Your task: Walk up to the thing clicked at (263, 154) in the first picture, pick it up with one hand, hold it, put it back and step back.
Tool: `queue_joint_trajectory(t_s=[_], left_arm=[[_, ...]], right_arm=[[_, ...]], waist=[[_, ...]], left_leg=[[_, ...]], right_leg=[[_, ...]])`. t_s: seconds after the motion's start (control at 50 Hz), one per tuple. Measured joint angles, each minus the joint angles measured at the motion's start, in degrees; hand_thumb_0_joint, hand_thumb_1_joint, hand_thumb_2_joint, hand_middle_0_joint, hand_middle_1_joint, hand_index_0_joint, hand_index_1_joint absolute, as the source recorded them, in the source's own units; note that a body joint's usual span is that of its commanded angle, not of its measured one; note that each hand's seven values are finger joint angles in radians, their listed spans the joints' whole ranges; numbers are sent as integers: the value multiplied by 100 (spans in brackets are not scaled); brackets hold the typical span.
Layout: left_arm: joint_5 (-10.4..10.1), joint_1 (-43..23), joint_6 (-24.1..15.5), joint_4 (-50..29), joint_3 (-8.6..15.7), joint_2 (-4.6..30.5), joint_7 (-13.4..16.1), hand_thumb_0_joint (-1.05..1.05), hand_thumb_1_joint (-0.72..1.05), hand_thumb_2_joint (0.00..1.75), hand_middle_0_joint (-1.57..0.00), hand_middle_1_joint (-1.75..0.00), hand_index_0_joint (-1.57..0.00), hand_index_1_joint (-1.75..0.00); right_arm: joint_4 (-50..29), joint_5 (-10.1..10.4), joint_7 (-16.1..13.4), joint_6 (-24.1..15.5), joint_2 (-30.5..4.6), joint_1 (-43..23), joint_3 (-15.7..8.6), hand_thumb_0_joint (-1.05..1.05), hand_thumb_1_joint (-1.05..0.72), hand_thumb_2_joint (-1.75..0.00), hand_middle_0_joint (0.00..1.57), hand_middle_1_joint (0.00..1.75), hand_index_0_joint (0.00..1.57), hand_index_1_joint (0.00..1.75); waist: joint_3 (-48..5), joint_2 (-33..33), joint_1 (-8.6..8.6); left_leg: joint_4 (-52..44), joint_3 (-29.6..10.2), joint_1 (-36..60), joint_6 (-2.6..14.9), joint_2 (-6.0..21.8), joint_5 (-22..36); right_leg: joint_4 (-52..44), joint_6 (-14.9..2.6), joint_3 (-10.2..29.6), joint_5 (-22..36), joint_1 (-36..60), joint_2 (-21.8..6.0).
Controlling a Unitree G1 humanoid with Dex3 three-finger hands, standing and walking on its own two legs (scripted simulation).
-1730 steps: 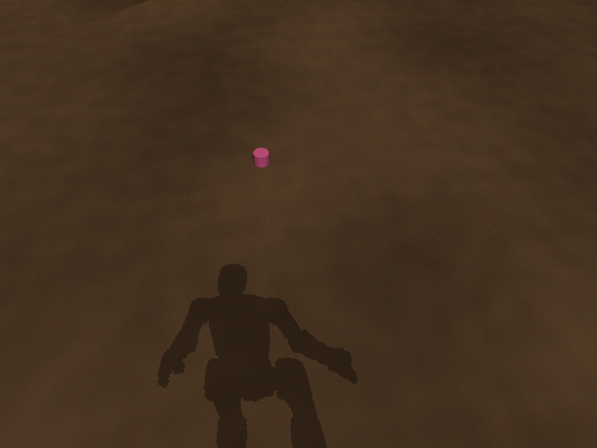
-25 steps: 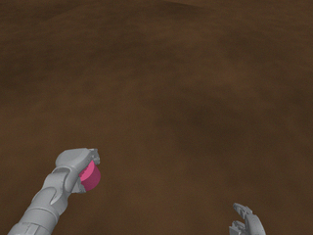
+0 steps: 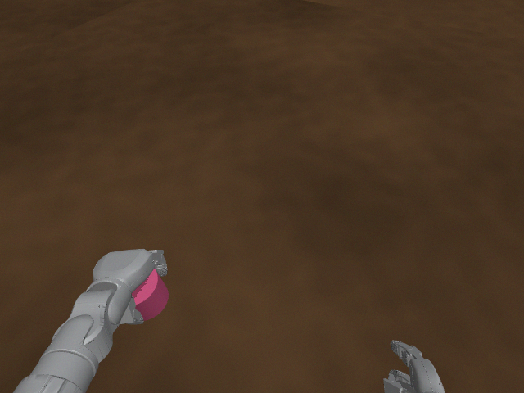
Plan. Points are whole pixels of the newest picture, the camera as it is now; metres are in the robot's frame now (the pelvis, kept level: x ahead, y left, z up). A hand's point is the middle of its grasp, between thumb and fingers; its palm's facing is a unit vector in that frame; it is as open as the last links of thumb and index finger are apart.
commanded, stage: crouch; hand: left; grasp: from above
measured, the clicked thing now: (141, 291) +0.30 +0.22 -0.06
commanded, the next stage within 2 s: none
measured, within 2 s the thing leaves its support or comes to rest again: neither
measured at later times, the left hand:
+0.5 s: hand (143, 309) +0.29 +0.23 -0.11, palm faces -0.47 -0.01 -0.89, open 10.3 cm
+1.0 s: hand (174, 321) +0.35 +0.24 -0.36, palm faces -0.44 +0.02 -0.90, open 10.3 cm
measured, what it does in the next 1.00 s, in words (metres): lowers itself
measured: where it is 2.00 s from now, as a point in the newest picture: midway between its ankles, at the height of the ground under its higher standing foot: outside the picture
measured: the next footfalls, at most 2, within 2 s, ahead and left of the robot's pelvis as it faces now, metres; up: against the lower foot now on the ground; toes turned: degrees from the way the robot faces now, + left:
none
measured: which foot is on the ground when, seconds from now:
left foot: down 0.00-1.00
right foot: down 0.00-1.00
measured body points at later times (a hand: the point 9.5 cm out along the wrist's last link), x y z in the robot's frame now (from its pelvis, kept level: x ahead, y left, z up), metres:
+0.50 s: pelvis -0.01 +0.00 -0.02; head +0.05 -0.01 +0.42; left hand +0.31 +0.23 -0.06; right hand +0.13 -0.26 -0.14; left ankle +0.01 +0.13 -0.74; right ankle +0.02 -0.14 -0.74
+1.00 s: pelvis -0.06 +0.01 -0.23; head +0.11 +0.02 +0.19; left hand +0.37 +0.23 -0.31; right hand -0.02 -0.27 -0.36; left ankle +0.00 +0.13 -0.74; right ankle +0.01 -0.13 -0.74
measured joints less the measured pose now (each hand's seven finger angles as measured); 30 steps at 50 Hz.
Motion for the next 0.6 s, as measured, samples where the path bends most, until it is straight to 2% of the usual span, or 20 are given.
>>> queue_joint_trajectory(t_s=[0.16, 0.28, 0.44, 0.6], left_arm=[[39, 65, -22, -57, 2, 18, 91, 0, -7, 67, -56, -79, -57, -78], [92, 56, -30, 142, -4, -44, 316, 0, -7, 67, -56, -79, -57, -78], [441, -313, -191, 1195, 4, -190, 1036, 0, -7, 67, -57, -78, -58, -77], [913, -1247, -320, 2450, 181, -212, 1854, 0, -7, 67, -57, -78, -59, -77]], right_arm=[[32, 0, 6, 40, 7, 9, -29, 1, -91, -90, 20, 30, 20, 30], [54, -14, 34, 69, 16, -2, -39, 1, -90, -90, 20, 30, 20, 30], [84, -153, 159, 51, 25, -42, -83, 1, -90, -90, 20, 30, 20, 30], [212, -370, 299, -119, -91, 130, -257, 1, -90, -90, 20, 30, 20, 30]], waist=[[16, 5, 24], [-28, -15, -10], [-91, -165, -134], [-515, -247, -311]], left_leg=[[-4, -8, 4, 7, -10, -22], [62, -40, -68, 9, -20, -61], [720, -128, -868, 1, -15, -276], [2661, -258, -3010, -18, 47, -966]], right_leg=[[-18, 7, -8, -18, 15, -10], [34, 12, -38, -62, -36, -22], [643, 2, -105, -280, -782, -27], [2443, 18, -163, -917, -2829, 15]])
